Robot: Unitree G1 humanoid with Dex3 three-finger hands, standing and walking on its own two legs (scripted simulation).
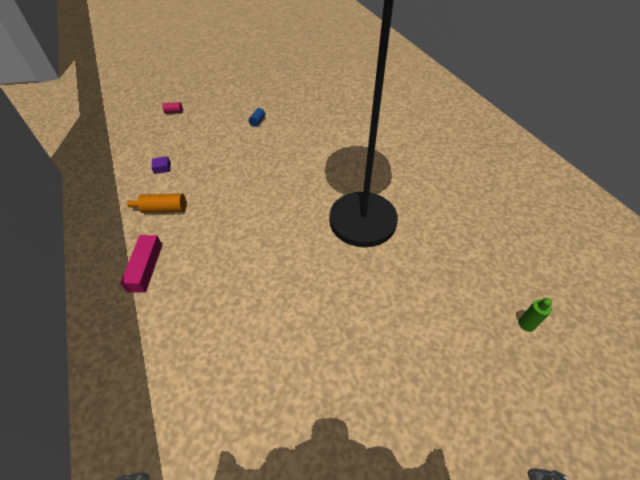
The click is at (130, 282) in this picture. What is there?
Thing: lying carton
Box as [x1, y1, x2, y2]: [120, 235, 161, 292]
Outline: 156,235 139,235 120,282 126,291 145,292 161,247 161,243
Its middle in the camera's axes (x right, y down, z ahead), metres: -0.69 +0.09 +1.50
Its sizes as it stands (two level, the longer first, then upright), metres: 0.229 0.072 0.065
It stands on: the floor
